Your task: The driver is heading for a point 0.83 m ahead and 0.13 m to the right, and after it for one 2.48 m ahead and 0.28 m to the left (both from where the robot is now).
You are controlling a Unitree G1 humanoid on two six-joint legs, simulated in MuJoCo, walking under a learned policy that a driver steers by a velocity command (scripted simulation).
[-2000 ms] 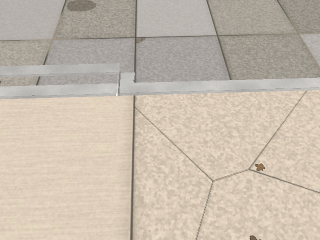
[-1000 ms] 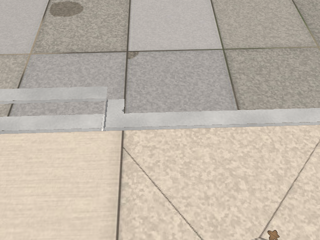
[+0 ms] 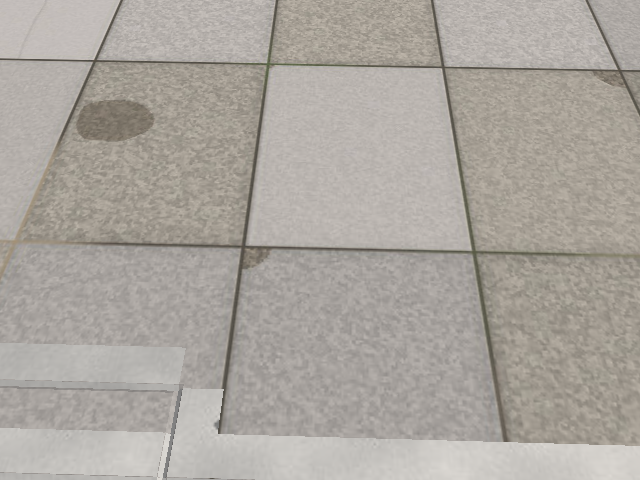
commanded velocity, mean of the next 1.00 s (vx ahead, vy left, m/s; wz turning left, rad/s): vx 0.50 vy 0.00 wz -0.35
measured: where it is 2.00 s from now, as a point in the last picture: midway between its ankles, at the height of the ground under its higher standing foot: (441, 261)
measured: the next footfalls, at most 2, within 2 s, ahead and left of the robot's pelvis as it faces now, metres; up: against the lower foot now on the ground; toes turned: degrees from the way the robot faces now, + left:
left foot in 0.06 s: +0.21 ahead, +0.10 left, +0.00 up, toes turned +4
right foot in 0.64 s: +0.47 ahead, -0.08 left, +0.00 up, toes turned -17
